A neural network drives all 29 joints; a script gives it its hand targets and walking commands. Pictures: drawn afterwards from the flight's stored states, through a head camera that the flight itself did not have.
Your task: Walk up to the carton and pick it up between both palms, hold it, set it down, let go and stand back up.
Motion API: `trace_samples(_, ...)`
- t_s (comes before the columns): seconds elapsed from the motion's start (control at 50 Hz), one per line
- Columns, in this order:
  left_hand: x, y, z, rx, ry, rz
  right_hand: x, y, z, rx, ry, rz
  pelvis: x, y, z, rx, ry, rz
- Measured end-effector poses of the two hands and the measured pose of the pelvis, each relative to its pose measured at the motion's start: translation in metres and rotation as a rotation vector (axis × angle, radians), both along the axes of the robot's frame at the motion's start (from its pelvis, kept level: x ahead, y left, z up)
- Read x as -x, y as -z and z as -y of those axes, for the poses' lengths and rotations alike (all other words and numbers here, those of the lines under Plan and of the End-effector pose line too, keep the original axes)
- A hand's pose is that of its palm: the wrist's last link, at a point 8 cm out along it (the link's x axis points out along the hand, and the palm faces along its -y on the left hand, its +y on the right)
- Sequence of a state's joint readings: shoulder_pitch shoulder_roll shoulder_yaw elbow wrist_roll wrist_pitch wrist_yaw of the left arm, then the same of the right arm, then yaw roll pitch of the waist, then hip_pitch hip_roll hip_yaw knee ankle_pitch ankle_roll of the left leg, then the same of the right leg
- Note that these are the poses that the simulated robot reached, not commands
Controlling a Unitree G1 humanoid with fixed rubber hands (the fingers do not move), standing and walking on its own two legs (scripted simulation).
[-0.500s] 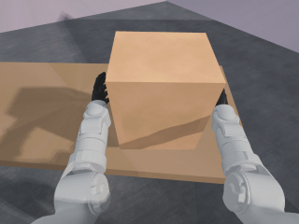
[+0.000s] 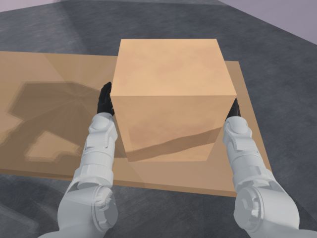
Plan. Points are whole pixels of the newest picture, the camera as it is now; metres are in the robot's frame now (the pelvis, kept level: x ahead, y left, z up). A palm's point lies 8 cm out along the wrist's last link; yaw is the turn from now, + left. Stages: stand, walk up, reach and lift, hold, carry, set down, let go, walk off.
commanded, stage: set down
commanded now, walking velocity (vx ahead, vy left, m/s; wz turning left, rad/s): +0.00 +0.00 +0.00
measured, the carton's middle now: (167, 106) +0.45 -0.02 +0.10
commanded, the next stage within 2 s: none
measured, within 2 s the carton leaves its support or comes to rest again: rests again in 1.36 s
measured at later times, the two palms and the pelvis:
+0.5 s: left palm (103, 134) +0.38 +0.16 +0.07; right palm (230, 131) +0.36 -0.17 +0.08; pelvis -0.03 +0.00 +0.00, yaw +0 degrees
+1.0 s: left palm (105, 133) +0.40 +0.16 +0.04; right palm (223, 133) +0.38 -0.17 +0.05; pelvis -0.02 +0.00 +0.00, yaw +0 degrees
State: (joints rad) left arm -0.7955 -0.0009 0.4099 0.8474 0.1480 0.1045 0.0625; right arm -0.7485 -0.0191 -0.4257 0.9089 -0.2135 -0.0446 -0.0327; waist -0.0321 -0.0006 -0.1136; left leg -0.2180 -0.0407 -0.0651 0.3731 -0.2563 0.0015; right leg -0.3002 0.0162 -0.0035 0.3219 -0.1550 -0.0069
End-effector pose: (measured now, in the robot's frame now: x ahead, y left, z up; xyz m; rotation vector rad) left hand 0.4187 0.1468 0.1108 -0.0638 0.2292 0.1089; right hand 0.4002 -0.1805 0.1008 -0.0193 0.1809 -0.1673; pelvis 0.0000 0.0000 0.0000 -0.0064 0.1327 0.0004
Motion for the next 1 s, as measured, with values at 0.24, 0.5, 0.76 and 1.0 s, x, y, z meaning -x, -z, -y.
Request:
trace_samples(0.24, 0.018, 0.046, -0.004, 0.012, -0.008, -0.1, 0.018, 0.039, -0.004, 0.001, 0.003, -0.079, 0.013, 0.001, -0.004, 0.007, 0.0, -0.029)
trace_samples(0.5, 0.04, 0.039, -0.01, 0.007, 0.003, -0.118, 0.036, 0.022, -0.007, 0.02, -0.034, -0.088, 0.035, 0.001, 0.0, 0.003, -0.001, 0.061)
trace_samples(0.76, 0.027, 0.031, 0.001, -0.001, 0.0, -0.041, 0.031, 0.029, 0.0, -0.006, 0.001, -0.06, 0.026, 0.001, 0.001, 0.002, -0.001, -0.012)
trace_samples(1.0, 0.016, 0.069, -0.015, 0.03, -0.001, -0.116, 0.02, 0.054, -0.012, 0.021, -0.024, -0.111, 0.018, 0.001, -0.002, 0.006, -0.001, -0.023)
